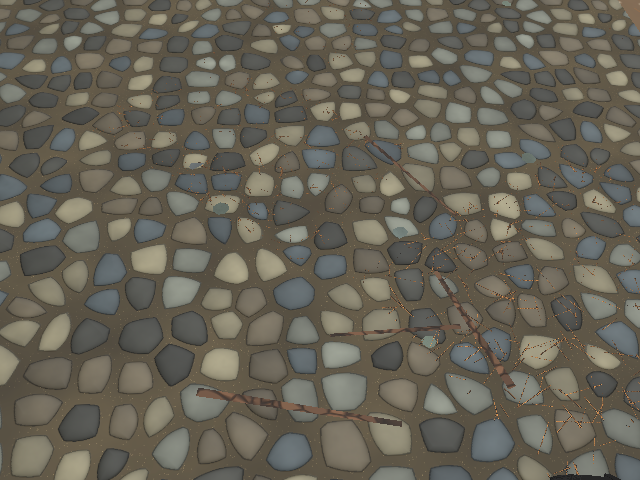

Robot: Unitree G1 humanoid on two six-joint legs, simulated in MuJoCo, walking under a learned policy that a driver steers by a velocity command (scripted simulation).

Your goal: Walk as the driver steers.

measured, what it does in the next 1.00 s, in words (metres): steps on the spot: right foot, then left foot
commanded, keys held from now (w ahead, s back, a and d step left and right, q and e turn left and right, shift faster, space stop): e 0.08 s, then no key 0.92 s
